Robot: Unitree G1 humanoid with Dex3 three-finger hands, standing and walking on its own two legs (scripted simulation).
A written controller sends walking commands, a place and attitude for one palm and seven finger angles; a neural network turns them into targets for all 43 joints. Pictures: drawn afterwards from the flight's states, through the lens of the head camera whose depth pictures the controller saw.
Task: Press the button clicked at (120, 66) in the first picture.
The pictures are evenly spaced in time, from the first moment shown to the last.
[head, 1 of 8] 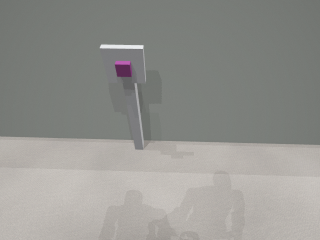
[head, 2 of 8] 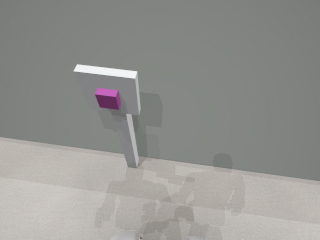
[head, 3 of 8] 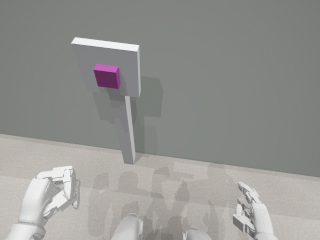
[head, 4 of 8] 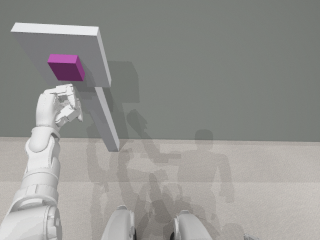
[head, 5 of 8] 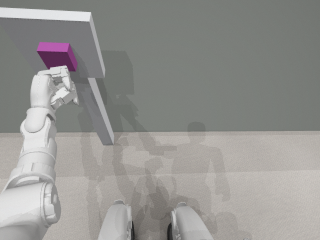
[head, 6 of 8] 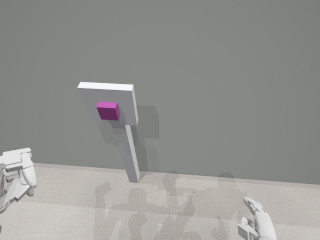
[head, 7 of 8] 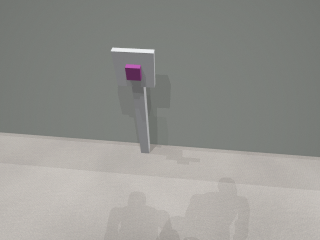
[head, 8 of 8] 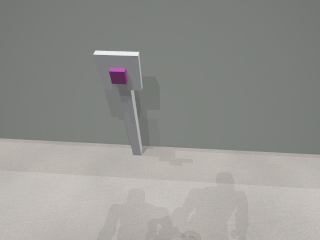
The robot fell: no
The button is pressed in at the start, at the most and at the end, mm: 0 13 0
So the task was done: yes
